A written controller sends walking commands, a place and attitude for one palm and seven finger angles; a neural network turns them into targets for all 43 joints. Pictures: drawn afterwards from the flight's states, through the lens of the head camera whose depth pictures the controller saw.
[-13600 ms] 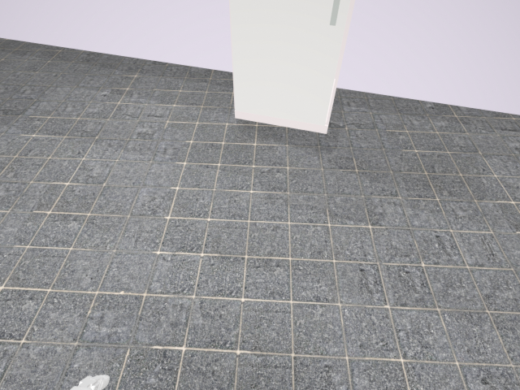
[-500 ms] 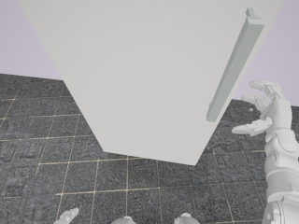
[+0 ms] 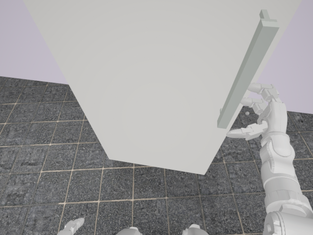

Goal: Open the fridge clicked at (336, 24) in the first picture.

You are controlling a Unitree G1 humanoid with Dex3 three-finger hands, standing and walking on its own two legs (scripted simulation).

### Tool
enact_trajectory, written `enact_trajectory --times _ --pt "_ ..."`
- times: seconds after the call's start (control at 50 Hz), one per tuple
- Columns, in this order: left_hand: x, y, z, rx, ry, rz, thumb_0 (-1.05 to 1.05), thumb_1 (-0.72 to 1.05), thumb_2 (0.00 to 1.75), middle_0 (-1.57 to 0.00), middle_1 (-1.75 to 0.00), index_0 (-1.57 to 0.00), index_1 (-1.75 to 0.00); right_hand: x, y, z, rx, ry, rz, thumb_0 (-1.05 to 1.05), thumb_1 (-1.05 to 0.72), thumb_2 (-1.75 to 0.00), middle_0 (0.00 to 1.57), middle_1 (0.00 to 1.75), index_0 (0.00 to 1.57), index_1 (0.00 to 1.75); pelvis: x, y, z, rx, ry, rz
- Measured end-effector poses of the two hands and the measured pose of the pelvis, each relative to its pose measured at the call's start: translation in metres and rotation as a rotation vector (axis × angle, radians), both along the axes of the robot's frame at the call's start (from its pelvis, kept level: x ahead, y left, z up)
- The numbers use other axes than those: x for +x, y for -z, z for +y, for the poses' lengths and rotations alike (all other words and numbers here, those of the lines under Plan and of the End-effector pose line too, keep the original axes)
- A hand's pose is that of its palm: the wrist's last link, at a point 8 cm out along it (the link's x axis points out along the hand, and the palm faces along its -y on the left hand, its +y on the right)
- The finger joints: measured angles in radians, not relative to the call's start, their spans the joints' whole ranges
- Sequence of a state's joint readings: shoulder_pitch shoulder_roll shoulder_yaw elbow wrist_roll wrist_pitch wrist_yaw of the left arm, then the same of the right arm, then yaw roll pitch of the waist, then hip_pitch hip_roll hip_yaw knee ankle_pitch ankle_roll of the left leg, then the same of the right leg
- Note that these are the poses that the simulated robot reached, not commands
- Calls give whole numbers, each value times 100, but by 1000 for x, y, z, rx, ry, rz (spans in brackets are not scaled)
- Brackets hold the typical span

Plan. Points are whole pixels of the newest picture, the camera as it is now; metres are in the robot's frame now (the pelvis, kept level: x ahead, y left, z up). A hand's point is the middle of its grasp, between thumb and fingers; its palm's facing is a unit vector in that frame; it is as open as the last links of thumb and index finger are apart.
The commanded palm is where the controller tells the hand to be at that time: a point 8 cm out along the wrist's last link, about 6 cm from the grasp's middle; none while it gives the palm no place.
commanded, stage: feel for the door with the fingertips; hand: right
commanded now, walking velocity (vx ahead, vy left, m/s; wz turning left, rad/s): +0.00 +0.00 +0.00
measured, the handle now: (238, 81) +0.48 -0.15 +0.13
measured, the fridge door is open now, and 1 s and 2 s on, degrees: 0 0 0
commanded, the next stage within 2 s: slide the fingers in behind the handle in 0.28 s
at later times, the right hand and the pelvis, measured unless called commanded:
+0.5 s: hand (251, 108) +0.44 -0.19 +0.08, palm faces +0.08 +1.00 +0.00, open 13.7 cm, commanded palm +0.41 -0.23 +0.08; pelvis +0.00 +0.01 +0.00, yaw -1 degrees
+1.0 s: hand (245, 112) +0.43 -0.18 +0.08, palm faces +0.07 +1.00 +0.01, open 14.0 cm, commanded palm +0.40 -0.22 +0.08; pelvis +0.00 +0.00 +0.00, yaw +0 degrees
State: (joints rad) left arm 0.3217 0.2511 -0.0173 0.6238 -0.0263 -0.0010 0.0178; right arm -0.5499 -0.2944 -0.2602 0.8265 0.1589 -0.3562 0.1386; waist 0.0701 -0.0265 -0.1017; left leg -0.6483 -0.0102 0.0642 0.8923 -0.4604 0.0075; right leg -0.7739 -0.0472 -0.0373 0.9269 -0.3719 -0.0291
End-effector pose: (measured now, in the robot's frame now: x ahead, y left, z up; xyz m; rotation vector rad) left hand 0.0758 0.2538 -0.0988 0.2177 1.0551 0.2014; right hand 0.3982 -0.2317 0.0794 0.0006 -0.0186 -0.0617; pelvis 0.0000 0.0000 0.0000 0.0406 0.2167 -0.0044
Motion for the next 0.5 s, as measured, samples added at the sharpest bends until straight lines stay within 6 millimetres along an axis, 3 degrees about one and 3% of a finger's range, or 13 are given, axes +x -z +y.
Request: enact_trajectory --times 0.5 --pt "-25 8 15 18 -19 95 1 90 90 -20 -30 -20 -30 13 -4 -10 -4 20 0 -1 50 -30 35 124 34 123 -3 4 9 2 11 23"
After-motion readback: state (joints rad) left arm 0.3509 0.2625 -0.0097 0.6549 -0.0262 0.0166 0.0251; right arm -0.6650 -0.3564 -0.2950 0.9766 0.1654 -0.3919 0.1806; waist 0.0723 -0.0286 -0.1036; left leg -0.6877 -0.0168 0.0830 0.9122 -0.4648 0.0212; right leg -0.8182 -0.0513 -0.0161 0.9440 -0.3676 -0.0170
